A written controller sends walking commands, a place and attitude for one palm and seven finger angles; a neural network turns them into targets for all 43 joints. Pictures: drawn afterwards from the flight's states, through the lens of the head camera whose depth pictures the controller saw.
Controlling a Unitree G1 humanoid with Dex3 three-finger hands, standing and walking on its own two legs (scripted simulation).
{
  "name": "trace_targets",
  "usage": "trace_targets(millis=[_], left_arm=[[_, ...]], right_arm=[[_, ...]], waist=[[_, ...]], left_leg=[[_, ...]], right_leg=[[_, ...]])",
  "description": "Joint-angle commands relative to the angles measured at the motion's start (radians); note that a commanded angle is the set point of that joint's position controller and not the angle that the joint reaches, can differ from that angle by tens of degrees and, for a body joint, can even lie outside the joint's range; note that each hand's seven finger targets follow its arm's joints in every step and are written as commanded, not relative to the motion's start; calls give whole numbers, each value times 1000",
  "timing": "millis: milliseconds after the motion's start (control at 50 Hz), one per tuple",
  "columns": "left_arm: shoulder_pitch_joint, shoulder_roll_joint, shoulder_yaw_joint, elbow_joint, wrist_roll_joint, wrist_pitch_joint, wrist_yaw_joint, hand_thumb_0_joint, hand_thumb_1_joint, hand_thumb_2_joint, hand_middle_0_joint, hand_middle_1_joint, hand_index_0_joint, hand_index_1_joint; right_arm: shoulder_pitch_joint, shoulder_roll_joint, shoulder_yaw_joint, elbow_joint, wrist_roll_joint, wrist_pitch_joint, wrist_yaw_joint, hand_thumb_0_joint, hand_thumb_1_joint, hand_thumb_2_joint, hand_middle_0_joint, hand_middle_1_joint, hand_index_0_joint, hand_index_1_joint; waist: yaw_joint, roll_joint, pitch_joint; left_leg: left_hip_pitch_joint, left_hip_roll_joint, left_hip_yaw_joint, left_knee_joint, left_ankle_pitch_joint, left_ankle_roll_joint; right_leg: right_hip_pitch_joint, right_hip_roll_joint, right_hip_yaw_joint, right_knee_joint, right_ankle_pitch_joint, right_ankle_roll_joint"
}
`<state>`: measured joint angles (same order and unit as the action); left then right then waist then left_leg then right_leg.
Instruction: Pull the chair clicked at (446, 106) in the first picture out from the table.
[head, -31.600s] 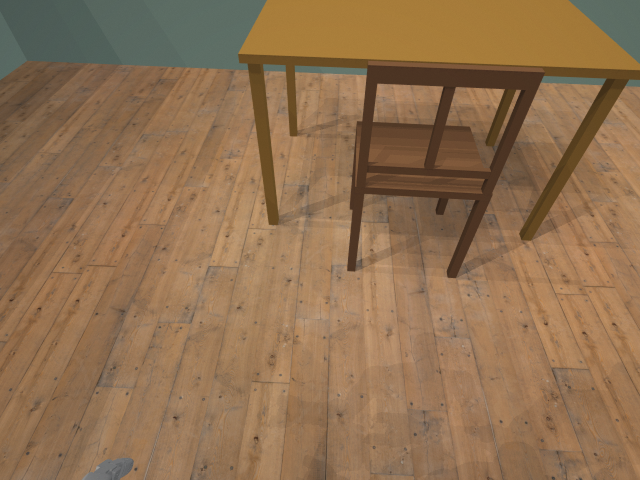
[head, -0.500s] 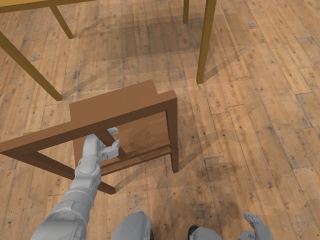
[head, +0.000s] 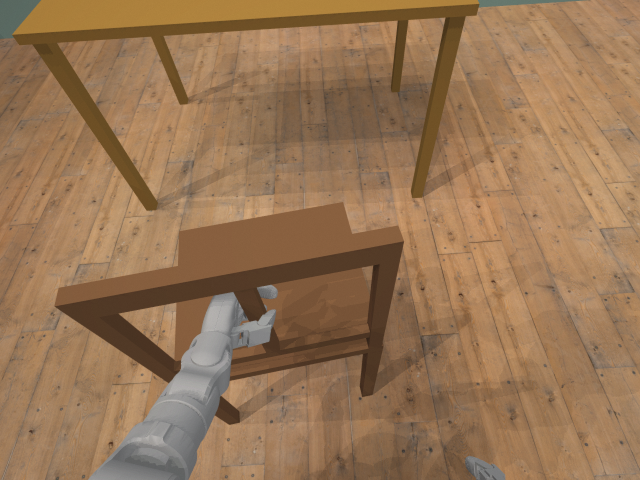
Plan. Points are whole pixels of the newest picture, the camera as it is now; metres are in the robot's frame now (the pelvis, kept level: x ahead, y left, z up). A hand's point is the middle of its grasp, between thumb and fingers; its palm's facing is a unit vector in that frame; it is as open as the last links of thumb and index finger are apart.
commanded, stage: stop walking, hand still on the chair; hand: left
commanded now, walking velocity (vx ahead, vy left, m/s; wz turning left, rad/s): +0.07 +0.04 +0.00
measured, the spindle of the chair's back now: (259, 319) +0.35 +0.12 -0.11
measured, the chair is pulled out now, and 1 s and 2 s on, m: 0.57 0.60 0.60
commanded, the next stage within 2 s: open the thumb and straighten the fingers in 0.58 s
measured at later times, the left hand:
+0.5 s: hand (264, 346) +0.29 +0.10 -0.06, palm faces -0.09 -0.98 -0.18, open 5.7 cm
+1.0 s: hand (253, 335) +0.31 +0.11 -0.06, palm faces -0.12 -0.98 -0.19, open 10.2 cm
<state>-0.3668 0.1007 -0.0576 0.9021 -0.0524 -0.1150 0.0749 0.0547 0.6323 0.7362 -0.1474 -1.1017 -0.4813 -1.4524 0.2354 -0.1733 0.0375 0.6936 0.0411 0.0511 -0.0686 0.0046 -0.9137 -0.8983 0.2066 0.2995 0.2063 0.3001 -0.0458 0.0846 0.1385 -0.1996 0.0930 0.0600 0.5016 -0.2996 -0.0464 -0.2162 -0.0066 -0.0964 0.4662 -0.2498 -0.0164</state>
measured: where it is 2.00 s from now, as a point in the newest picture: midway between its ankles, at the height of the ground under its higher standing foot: outside the picture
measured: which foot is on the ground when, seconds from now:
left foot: down 0.00-1.00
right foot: down 0.00-1.00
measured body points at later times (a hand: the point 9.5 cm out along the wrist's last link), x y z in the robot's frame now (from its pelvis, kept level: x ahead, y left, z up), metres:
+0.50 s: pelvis -0.01 +0.00 +0.00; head +0.01 -0.02 +0.45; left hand +0.29 +0.15 -0.05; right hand +0.10 -0.26 -0.12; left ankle -0.02 +0.14 -0.74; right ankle +0.00 -0.11 -0.74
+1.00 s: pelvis -0.01 +0.01 -0.01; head +0.03 +0.00 +0.44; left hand +0.31 +0.16 -0.04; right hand +0.08 -0.26 -0.13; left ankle -0.02 +0.14 -0.74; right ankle +0.00 -0.11 -0.74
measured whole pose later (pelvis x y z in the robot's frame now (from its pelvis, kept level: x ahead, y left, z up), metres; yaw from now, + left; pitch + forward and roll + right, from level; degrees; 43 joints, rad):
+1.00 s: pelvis -0.01 +0.01 -0.01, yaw +0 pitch +6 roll +0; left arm -0.24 0.13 -0.06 0.70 -0.02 -0.02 0.07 0.01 -0.06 0.43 -0.37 -1.30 -0.47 -1.39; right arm 0.26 -0.28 -0.02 0.69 0.04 -0.02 -0.02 0.01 -0.91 -0.90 0.20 0.30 0.20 0.30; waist -0.08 0.03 -0.02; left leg -0.39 0.05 0.07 0.60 -0.32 -0.02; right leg -0.43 -0.06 -0.08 0.61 -0.29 0.00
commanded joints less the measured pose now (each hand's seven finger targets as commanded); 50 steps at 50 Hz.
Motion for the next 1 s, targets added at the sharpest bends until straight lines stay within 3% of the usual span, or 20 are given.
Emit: trace_targets(millis=[0, 80, 140, 180, 260, 280, 380, 640, 660, 680, 700, 740, 780, 800, 820, 860, 880, 900, 980], left_arm=[[-246, 116, 6, -156, 24, -38, 8, 0, 900, 900, -500, -1450, -500, -1450], [-195, 123, 9, -135, 24, -47, 8, 0, 900, 900, -500, -1450, -500, -1450], [-166, 95, -4, -109, 22, -49, 8, 0, 900, 900, -500, -1450, -500, -1450], [-155, 102, -8, -106, 17, -48, 7, 0, 900, 900, -500, -1450, -500, -1450], [-150, 78, -17, -124, 16, -54, 9, 0, 900, 900, -500, -1450, -500, -1450], [-139, 92, -16, -133, 14, -52, 10, 0, 900, 900, -500, -1450, -500, -1450], [-126, 88, -20, -144, 15, -48, 12, 0, 900, 900, -500, -1450, -500, -1450], [-127, 97, -12, -169, 25, -48, 13, 0, 900, 900, -500, -1450, -500, -1450], [-181, 136, 11, -348, 24, -64, 16, 0, 900, 900, -500, -1450, -500, -1450], [-77, 100, -18, -190, 17, -19, 16, 0, 779, 842, -500, -1450, -500, -1450], [-98, 101, 18, -202, -1, -29, 10, 0, 658, 783, -500, -1450, -500, -1450], [-145, 167, 69, -348, 14, -61, 4, 0, 417, 667, -500, -1450, -500, -1450], [-127, 145, 32, -388, 23, -57, 2, 0, 175, 550, -500, -1450, -500, -1450], [-140, 107, 1, -407, 31, -53, 0, 0, 54, 492, -500, -1450, -500, -1450], [-122, 71, -29, -392, 39, -41, -5, 0, -67, 433, -500, -1450, -500, -1450], [-117, 68, -27, -362, 42, -3, -8, 0, -308, 317, -500, -1450, -500, -1450], [-117, 64, -32, -347, 38, 19, -8, 0, -429, 258, -475, -1378, -475, -1378], [-172, 197, 84, -400, 35, 28, 2, 0, -550, 200, -450, -1305, -450, -1305], [-136, 55, -12, -410, 16, 81, -13, 0, -550, 200, -350, -1015, -350, -1015]], right_arm=[[0, -181, -65, -90, -12, -33, -32, 0, -900, -900, 200, 300, 200, 300], [-22, -171, -61, -76, -16, -31, -45, 0, -900, -900, 200, 300, 200, 300], [-36, -160, -58, -82, -18, -26, -48, 0, -900, -900, 200, 300, 200, 300], [-35, -161, -59, -76, -14, -25, -54, 0, -900, -900, 200, 300, 200, 300], [-52, -155, -57, -93, -15, -25, -57, 0, -900, -900, 200, 300, 200, 300], [-51, -158, -60, -87, -14, -26, -59, 0, -900, -900, 200, 300, 200, 300], [-54, -161, -61, -95, -15, -29, -62, 0, -900, -900, 200, 300, 200, 300], [-56, -162, -57, -95, -23, -37, -61, 0, -900, -900, 200, 300, 200, 300], [-70, -157, -57, -118, -25, -42, -60, 0, -900, -900, 200, 300, 200, 300], [-17, -213, -75, -74, 7, -43, -25, 0, -900, -900, 200, 300, 200, 300], [-19, -209, -69, -85, 16, -43, -3, 0, -900, -900, 200, 300, 200, 300], [-24, -207, -85, -105, 3, -72, 13, 0, -900, -900, 200, 300, 200, 300], [-11, -201, -83, -103, 0, -96, 30, 0, -900, -900, 200, 300, 200, 300], [-9, -193, -81, -106, -2, -104, 36, 0, -900, -900, 200, 300, 200, 300], [-5, -191, -82, -111, -3, -109, 44, 0, -900, -900, 200, 300, 200, 300], [2, -201, -86, -114, -3, -111, 52, 0, -900, -900, 200, 300, 200, 300], [3, -205, -88, -114, -1, -110, 54, 0, -900, -900, 200, 300, 200, 300], [10, -224, -94, -119, -2, -109, 48, 0, -900, -900, 200, 300, 200, 300], [-2, -208, -89, -150, -3, -125, 42, 0, -900, -900, 200, 300, 200, 300]], waist=[[-3, -149, -412], [3, -92, -350], [10, -137, -333], [6, -124, -302], [13, -109, -310], [11, -73, -304], [14, -67, -314], [20, -103, -363], [24, -112, -366], [-53, -156, -365], [-37, -265, -298], [-30, -200, -394], [-31, -96, -415], [-37, -68, -411], [-38, -64, -415], [-37, -79, -405], [-40, -90, -393], [-22, -83, -440], [-27, -117, -447]], left_leg=[[88, 41, -34, -48, 272, 50], [91, 45, -42, -63, 322, 53], [79, 41, -44, -54, 291, 53], [71, 37, -50, -69, 278, 50], [85, 43, -55, -75, 287, 51], [88, 42, -52, -85, 287, 52], [101, 47, -62, -92, 295, 54], [120, 56, -60, -83, 365, 54], [126, 56, -65, -86, 362, 56], [5, -19, -13, -73, 274, 58], [-65, -20, -17, -51, 216, 67], [-77, -42, -6, -25, 207, 76], [-69, -51, 0, -9, 205, 70], [-68, -53, -1, -2, 214, 67], [-66, -53, -5, 9, 218, 66], [-99, -57, -9, 28, 191, 64], [-111, -57, -11, 30, 170, 65], [-115, -61, -13, 29, 150, 67], [-125, -61, -16, 40, 169, 63]], right_leg=[[196, -141, 132, -36, 357, -37], [142, -143, 126, -32, 377, -25], [130, -152, 146, -51, 362, -25], [114, -156, 142, -61, 359, -25], [96, -149, 143, -57, 329, -24], [91, -147, 137, -63, 318, -20], [77, -137, 136, -61, 302, -18], [100, -135, 126, -24, 390, -16], [110, -136, 132, -28, 385, -16], [46, -83, 45, -5, 300, 6], [9, -77, 38, 6, 276, 10], [38, -71, 58, 27, 309, 10], [18, -69, 58, 39, 298, 6], [-9, -63, 48, 47, 289, 5], [-38, -57, 42, 57, 271, 4], [-70, -49, 35, 73, 242, 5], [-78, -48, 31, 71, 223, 5], [-53, -47, 42, 75, 213, 7], [-71, -40, 25, 98, 216, 7]])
